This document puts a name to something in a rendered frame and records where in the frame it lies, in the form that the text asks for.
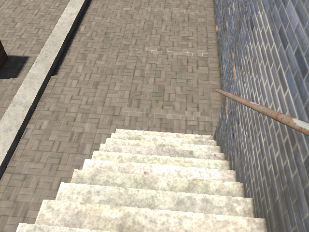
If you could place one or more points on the stairs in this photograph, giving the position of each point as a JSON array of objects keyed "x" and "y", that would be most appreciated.
[{"x": 149, "y": 181}]

